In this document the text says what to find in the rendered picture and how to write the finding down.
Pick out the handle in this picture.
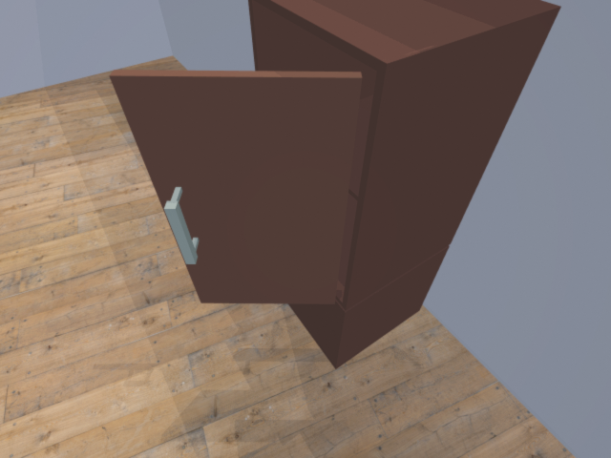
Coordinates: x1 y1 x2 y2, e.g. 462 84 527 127
164 187 199 264

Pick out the cupboard door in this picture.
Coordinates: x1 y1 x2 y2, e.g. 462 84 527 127
109 70 362 304

